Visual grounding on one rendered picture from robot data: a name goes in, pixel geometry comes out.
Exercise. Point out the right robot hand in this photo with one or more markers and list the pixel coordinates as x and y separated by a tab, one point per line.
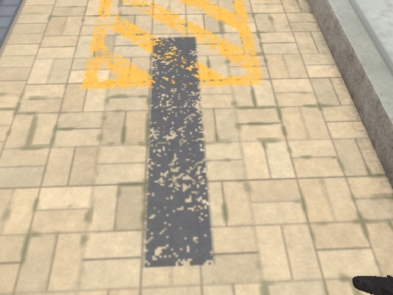
374	285

